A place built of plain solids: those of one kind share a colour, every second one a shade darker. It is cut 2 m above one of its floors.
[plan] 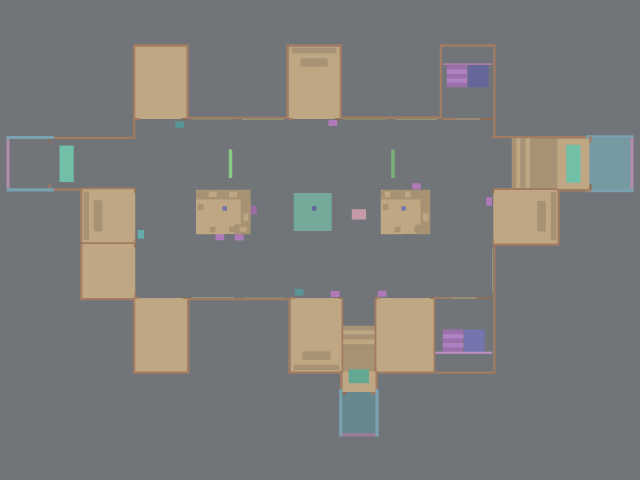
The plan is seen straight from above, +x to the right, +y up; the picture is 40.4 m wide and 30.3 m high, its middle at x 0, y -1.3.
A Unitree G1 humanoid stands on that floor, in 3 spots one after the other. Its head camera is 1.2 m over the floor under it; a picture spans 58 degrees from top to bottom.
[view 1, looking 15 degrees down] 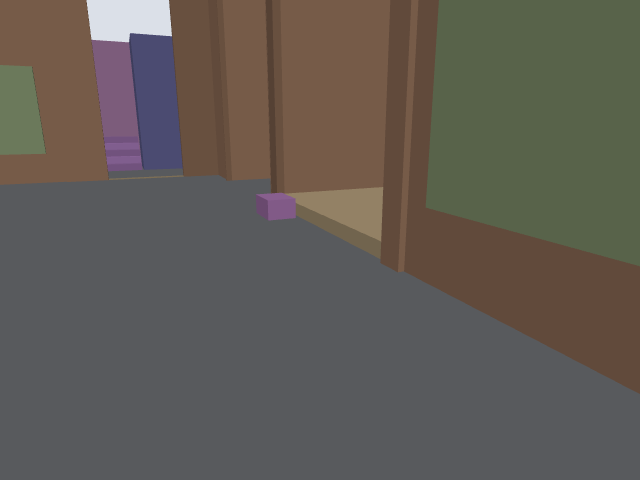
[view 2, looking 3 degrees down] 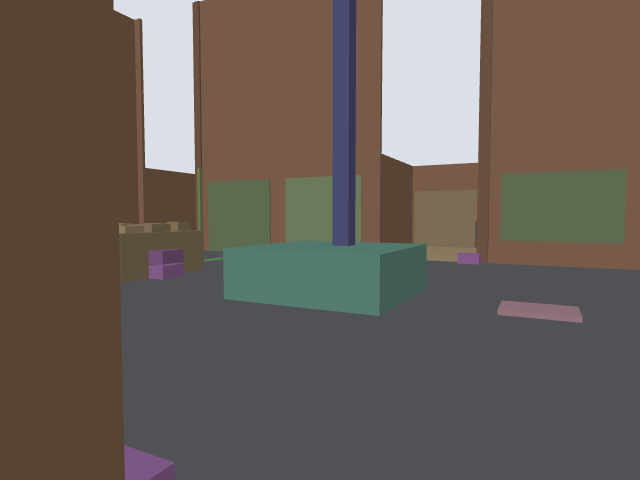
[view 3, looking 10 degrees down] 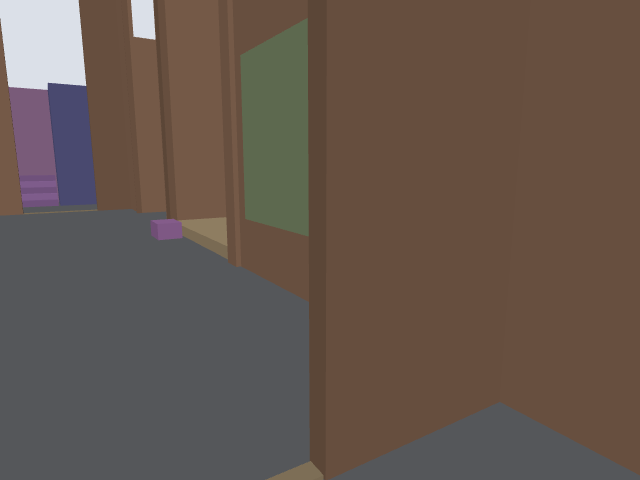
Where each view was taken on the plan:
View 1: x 8.88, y -4.39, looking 66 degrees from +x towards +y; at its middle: ground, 4.64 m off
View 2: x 2.46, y -5.70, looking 117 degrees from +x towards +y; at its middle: front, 13.47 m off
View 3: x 9.07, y -6.25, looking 58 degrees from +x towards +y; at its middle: wall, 1.53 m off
